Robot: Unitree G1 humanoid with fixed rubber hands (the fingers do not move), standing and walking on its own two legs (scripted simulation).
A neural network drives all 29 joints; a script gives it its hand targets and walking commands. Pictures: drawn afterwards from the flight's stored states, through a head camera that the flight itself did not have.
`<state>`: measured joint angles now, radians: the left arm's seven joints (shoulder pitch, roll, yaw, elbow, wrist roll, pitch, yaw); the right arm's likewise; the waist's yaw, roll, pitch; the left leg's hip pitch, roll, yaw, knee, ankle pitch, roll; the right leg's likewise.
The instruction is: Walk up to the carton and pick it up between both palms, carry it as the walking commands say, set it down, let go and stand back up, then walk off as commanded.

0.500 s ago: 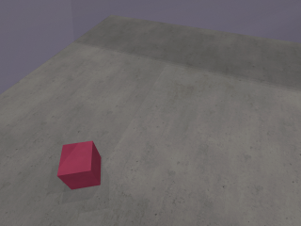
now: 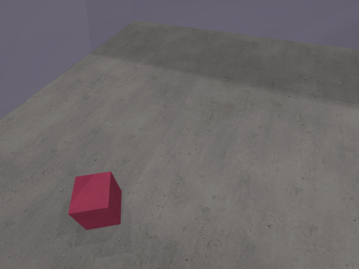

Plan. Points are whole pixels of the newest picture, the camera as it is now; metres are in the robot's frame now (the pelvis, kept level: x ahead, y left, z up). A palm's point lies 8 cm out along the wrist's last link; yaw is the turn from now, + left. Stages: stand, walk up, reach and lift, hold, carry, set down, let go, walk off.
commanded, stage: stand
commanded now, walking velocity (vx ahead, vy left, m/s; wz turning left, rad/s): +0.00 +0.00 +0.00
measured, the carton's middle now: (98, 200) +0.57 +0.51 -0.66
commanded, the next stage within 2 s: none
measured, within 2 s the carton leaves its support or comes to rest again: neither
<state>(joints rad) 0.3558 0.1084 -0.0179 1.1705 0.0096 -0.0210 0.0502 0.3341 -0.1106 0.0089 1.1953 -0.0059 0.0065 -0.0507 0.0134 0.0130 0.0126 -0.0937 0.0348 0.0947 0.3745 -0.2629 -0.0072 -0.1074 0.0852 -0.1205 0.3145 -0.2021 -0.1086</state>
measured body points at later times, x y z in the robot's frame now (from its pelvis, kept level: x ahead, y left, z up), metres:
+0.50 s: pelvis +0.01 +0.01 +0.00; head +0.01 +0.00 +0.45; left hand -0.06 +0.20 -0.16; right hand -0.05 -0.19 -0.17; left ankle -0.04 +0.12 -0.74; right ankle -0.01 -0.04 -0.74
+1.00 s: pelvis +0.00 +0.02 +0.00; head +0.02 +0.01 +0.45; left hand -0.03 +0.24 -0.16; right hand -0.03 -0.20 -0.16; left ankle -0.04 +0.12 -0.74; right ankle -0.01 -0.04 -0.74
